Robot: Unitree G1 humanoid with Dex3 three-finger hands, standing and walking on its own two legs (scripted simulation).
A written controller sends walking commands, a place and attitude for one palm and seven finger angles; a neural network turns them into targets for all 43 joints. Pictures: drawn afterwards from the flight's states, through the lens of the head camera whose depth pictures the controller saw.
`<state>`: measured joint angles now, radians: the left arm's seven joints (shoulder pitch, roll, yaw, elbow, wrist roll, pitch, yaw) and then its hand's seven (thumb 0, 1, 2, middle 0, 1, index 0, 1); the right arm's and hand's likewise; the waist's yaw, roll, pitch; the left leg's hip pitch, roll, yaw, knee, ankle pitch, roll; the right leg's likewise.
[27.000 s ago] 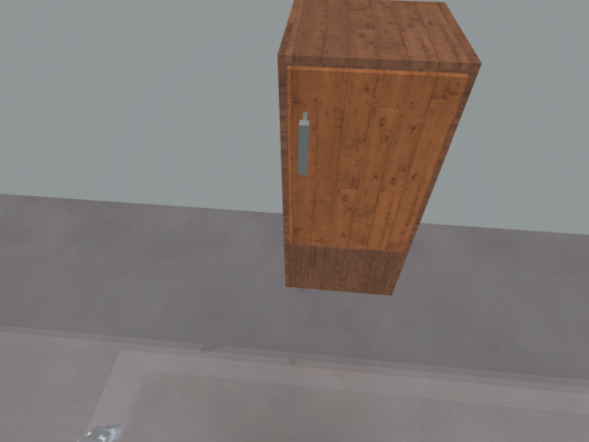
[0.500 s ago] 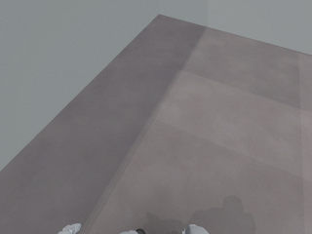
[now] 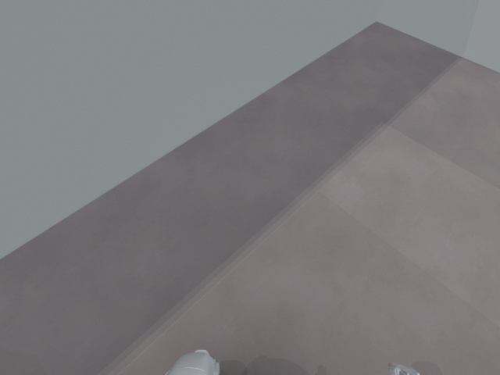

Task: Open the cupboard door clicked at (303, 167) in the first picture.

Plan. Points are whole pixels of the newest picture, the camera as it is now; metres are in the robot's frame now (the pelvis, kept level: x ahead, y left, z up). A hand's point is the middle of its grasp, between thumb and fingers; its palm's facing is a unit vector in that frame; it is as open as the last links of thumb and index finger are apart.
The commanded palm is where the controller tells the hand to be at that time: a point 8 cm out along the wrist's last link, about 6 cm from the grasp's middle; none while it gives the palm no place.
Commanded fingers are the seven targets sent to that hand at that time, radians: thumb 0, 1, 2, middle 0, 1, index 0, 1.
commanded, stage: turn to face it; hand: left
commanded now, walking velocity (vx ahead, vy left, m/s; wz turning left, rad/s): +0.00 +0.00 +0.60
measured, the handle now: out of the picture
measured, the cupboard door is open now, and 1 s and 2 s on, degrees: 50 50 50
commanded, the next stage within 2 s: none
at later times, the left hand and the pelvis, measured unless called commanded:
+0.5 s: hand out of the picture +0.04 +0.19 -0.15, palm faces +0.30 -0.90 -0.30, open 7.4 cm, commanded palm none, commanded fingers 0.00 0.90 0.90 -0.20 -0.30 -0.20 -0.30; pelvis +0.01 -0.04 -0.01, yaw +18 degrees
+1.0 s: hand out of the picture -0.01 +0.20 -0.16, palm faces +0.57 -0.78 -0.25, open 7.4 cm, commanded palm none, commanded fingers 0.00 0.90 0.90 -0.20 -0.30 -0.20 -0.30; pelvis +0.02 -0.04 +0.00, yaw +35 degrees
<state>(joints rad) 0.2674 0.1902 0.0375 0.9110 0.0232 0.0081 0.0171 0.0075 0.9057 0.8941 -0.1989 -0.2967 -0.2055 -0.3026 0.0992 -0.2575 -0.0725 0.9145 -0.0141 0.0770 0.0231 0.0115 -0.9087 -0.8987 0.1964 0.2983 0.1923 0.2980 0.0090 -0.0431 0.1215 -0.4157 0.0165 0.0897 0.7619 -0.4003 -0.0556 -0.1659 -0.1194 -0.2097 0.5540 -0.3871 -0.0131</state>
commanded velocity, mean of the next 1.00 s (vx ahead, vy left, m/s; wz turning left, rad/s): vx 0.00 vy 0.00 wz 0.60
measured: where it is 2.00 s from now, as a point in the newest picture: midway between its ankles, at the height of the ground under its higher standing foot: outside the picture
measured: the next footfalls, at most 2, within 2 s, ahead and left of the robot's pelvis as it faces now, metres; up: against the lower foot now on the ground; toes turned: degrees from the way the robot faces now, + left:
left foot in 0.06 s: +0.06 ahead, +0.13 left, +0.00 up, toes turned +8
right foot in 0.40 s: +0.09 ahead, -0.16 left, +0.00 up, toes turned +12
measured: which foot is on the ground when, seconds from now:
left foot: up 0.00-0.04, down 0.06-0.40, up 0.42-0.70, down 0.72-1.00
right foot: down 0.00-0.06, up 0.08-0.38, down 0.40-0.72, up 0.74-1.00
